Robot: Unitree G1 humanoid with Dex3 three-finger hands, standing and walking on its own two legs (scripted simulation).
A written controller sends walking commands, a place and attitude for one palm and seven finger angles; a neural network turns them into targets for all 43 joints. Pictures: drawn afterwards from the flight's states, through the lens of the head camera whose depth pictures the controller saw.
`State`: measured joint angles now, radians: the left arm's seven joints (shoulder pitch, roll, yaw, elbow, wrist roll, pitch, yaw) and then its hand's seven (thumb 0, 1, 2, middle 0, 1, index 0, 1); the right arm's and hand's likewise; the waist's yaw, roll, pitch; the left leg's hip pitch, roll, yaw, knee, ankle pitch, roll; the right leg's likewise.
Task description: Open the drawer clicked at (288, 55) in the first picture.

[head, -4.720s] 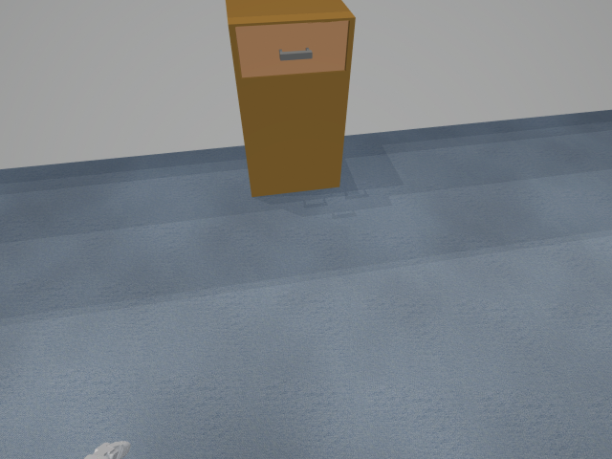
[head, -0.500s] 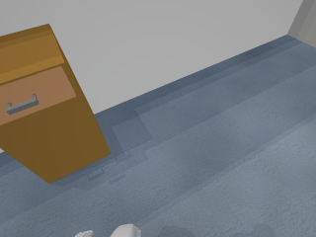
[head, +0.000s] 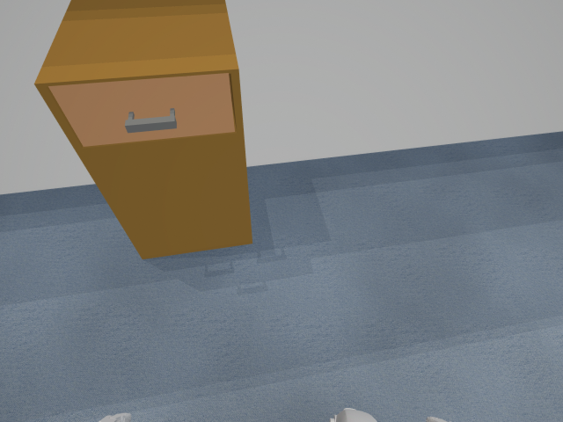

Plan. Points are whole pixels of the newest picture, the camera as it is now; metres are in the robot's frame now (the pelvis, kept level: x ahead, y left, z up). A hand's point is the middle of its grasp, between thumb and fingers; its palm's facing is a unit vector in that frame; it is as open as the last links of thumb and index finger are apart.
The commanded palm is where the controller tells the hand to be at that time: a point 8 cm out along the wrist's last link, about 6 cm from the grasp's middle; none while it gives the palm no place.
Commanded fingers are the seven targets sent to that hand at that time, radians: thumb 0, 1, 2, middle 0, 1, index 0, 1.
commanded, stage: turn to face it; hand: left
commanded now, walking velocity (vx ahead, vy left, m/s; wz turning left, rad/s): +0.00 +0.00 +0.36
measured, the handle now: (151, 119) +0.76 +0.37 -0.07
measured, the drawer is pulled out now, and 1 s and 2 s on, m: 0.00 0.00 0.00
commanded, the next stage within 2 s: take the last steps up to it in 0.24 s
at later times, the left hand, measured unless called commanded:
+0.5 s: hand out of the picture -0.02 +0.16 -0.16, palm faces +0.25 -0.94 -0.24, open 7.3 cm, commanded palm none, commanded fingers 0.00 0.90 0.90 -0.20 -0.30 -0.20 -0.30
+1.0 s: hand out of the picture +0.12 +0.22 -0.18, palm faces +0.19 -0.97 -0.15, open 7.4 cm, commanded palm none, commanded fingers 0.00 0.90 0.90 -0.20 -0.30 -0.20 -0.30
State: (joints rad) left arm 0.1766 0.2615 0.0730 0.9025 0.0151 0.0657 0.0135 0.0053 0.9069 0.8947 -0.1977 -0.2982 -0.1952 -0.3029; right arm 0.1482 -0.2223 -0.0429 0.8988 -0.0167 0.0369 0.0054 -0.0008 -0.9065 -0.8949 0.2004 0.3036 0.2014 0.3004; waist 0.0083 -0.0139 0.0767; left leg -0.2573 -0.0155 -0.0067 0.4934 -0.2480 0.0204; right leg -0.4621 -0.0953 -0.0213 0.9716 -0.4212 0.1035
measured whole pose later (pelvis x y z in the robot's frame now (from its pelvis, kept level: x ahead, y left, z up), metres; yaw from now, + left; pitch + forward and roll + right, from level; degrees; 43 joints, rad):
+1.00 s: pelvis +0.10 +0.03 +0.00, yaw +11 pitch -1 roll +0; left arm 0.18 0.19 0.05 1.06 0.02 0.02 -0.02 0.00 0.91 0.90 -0.20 -0.30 -0.19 -0.30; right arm 0.46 -0.11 -0.02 1.14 -0.02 -0.05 -0.03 0.00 -0.91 -0.89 0.20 0.30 0.20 0.30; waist -0.03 -0.03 0.05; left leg 0.09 0.01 0.13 0.28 -0.35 0.02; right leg -0.57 -0.10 -0.09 0.88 -0.20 0.03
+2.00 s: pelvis +0.28 -0.03 -0.01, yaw +8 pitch -1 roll +2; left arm 0.22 0.19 0.06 1.00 0.03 0.03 0.03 0.00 0.91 0.89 -0.20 -0.30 -0.19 -0.30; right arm 0.15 -0.22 -0.08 1.03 -0.01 0.07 -0.03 0.00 -0.91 -0.89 0.20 0.30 0.20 0.30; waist 0.00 0.05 0.08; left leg -0.40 0.09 0.06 0.67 -0.35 -0.03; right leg -0.27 -0.04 -0.05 0.65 -0.37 -0.01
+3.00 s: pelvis +0.25 -0.03 +0.01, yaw +9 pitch +0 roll +0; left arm 0.31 0.10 0.00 1.17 0.01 0.00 0.04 0.01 0.91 0.89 -0.20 -0.30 -0.20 -0.30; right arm 0.37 -0.10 0.01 1.16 0.00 -0.01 -0.05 0.00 -0.91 -0.90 0.20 0.30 0.20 0.30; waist 0.01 0.00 0.01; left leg -0.09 0.00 0.05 0.37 -0.27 0.01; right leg -0.20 0.00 -0.08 0.39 -0.18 -0.03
